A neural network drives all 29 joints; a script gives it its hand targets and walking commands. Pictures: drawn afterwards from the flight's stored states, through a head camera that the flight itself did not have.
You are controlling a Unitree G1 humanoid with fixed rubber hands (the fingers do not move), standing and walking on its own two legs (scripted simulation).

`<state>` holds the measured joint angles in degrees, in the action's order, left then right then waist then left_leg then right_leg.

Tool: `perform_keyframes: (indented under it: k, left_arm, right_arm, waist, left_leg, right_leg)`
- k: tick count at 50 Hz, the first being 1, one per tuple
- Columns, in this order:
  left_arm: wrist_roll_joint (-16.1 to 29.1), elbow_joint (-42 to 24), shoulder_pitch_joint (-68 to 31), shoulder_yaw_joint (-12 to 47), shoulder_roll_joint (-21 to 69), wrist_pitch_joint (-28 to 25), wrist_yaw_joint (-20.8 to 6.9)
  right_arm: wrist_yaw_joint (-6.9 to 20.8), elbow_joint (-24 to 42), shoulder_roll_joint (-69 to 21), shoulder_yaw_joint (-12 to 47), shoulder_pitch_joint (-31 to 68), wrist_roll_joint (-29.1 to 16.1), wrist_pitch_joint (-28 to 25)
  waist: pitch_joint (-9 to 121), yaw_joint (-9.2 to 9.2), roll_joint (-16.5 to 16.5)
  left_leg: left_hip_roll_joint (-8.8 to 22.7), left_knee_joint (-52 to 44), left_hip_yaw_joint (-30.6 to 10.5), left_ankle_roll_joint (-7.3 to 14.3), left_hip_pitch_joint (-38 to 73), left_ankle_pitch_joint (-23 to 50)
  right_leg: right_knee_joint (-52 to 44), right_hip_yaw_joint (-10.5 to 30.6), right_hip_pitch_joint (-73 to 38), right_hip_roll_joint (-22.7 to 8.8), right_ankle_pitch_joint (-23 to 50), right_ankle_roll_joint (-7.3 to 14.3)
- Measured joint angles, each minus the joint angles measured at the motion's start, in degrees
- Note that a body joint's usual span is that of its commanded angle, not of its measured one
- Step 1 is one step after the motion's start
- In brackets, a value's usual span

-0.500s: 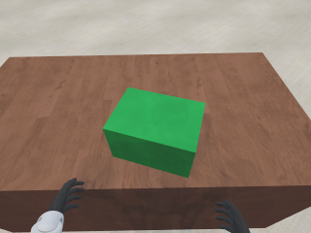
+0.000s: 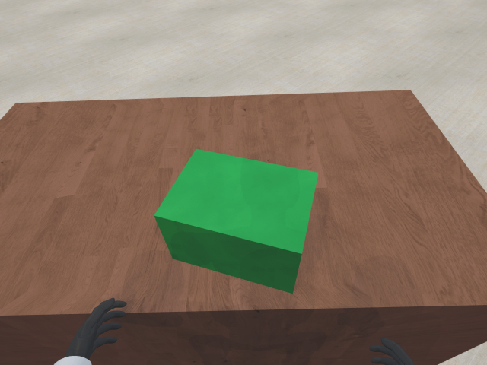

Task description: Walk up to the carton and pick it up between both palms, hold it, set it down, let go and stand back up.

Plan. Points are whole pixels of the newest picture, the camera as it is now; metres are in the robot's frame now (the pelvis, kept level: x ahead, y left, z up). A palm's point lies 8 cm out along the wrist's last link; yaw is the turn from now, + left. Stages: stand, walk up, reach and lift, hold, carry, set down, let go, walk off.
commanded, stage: stand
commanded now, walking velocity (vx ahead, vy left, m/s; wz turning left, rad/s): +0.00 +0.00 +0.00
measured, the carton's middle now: (242, 217) +0.40 +0.01 -0.03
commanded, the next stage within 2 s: none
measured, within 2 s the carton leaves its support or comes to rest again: neither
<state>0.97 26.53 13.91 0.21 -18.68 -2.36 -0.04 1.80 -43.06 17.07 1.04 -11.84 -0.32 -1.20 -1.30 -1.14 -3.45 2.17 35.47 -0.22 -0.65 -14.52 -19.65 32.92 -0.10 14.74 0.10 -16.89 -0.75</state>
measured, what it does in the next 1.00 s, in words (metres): stands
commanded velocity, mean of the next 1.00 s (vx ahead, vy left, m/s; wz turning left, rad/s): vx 0.00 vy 0.00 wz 0.00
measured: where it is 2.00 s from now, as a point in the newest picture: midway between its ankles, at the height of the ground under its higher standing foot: outside the picture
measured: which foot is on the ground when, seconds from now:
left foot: down 0.00-1.00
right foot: down 0.00-1.00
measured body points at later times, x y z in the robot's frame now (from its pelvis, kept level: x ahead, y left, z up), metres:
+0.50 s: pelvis +0.00 +0.00 +0.00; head -0.02 -0.01 +0.45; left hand +0.18 +0.26 -0.04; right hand +0.13 -0.26 -0.11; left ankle -0.01 +0.13 -0.73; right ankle +0.01 -0.13 -0.73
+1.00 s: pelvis +0.00 +0.00 +0.00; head -0.01 -0.01 +0.45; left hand +0.17 +0.27 -0.06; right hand +0.12 -0.27 -0.11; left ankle -0.01 +0.13 -0.73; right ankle +0.01 -0.13 -0.73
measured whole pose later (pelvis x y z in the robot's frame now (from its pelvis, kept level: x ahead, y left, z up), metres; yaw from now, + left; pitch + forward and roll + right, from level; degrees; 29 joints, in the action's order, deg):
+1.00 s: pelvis +0.00 +0.00 +0.00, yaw +0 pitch -2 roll -1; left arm 1.0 32.3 13.9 0.2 -18.7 -2.9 0.3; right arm 1.7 -45.0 17.1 1.0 -11.8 -0.3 -1.6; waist 0.1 -1.1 -1.7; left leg 2.2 35.5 -0.2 -0.7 -14.5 -19.5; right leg 33.2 -0.1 14.9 0.1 -16.9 -0.5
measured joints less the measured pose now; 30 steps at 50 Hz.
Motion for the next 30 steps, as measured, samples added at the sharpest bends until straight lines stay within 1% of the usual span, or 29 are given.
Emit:
perform_keyframes:
  k: [14, 30]
  left_arm:
    - [0.0, 1.7, 0.0, 0.0, 0.0, -0.2, -0.1]
    - [0.0, 2.2, 0.0, 0.0, 0.0, -1.0, 0.1]
  right_arm:
    - [0.0, -0.3, 0.0, 0.0, 0.0, 0.0, 0.0]
    - [0.0, -1.5, 0.0, 0.0, 0.0, 0.0, -0.4]
  waist:
    - [2.5, 0.00, 0.8]
    - [2.5, 0.00, 0.9]
  left_leg:
    - [0.0, 0.0, 0.0, 0.0, 0.0, 0.0]
    - [0.0, 0.0, 0.0, 0.0, 0.0, 0.0]
  right_leg:
    - [0.0, 0.0, 0.0, 0.0, 0.0, 0.1]
    - [0.1, 0.0, 0.0, 0.0, 0.0, 0.1]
